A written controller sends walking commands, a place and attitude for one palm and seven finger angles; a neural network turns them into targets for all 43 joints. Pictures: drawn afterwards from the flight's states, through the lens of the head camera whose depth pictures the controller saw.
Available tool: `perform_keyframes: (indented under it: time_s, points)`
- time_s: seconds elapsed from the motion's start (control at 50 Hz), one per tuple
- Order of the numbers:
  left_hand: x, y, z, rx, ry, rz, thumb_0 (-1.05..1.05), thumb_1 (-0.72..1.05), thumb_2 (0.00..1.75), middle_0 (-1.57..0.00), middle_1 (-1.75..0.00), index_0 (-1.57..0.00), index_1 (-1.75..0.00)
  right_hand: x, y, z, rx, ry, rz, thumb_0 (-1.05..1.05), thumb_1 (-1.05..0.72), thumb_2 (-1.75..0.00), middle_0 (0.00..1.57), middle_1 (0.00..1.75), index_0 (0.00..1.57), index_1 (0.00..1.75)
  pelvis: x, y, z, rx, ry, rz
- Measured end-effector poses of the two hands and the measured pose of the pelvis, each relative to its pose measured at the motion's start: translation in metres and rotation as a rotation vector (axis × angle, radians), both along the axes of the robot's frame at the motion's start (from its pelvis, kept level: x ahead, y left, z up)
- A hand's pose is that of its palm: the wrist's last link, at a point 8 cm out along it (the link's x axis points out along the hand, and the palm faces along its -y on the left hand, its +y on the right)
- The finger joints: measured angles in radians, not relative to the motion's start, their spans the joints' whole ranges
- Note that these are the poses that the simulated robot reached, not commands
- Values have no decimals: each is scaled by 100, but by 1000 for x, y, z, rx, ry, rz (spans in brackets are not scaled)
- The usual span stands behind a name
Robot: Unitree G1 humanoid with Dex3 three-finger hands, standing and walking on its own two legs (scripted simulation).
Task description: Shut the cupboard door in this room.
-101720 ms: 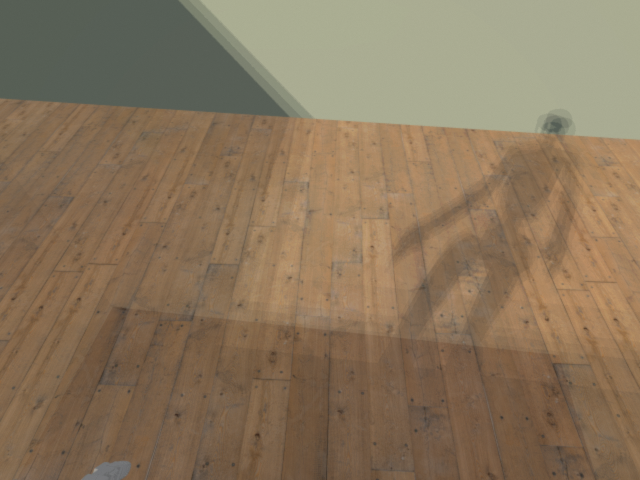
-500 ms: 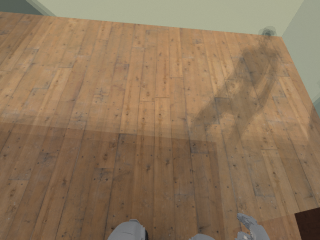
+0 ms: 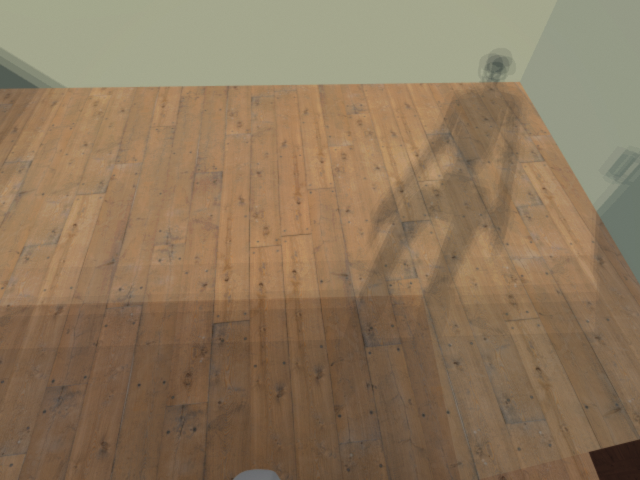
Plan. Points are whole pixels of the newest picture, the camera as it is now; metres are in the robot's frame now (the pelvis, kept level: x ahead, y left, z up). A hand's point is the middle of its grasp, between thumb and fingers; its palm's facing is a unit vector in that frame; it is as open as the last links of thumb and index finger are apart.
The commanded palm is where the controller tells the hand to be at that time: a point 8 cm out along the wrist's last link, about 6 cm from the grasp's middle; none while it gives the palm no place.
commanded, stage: turn to face it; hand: left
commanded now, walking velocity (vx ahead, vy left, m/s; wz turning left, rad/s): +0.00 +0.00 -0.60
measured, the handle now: out of the picture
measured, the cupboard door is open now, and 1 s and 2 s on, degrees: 1 1 1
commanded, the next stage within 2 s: none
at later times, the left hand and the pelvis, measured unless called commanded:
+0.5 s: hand (213, 420) +0.21 +0.18 -0.16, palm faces -0.29 -0.91 -0.28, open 7.4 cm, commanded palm none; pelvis +0.03 +0.01 -0.02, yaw -18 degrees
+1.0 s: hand (243, 388) +0.26 +0.14 -0.16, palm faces -0.56 -0.80 -0.20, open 7.4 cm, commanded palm none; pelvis +0.05 +0.03 +0.00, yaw -36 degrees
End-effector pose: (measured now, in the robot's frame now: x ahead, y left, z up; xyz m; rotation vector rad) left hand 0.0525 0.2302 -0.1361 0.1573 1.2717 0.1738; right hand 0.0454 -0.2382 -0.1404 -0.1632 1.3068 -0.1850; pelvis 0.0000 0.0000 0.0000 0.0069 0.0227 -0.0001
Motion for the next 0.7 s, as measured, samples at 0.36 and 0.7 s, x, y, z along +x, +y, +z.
perform_keyframes:
  time_s: [0.36,0.7]
  points:
    - [112,33,8,17,-58,-251,1,91,90,-19,-30,-20,-30,-14,5,18,-69,-86,-174,0,-91,-89,21,30,21,30,25,22,1,-52,-21,-241]
    - [171,-23,1,-2,-93,-487,0,90,90,-20,-30,-20,-30,-42,-16,14,-97,-110,-390,0,-91,-89,20,30,20,30,38,19,-7,-18,-11,-431]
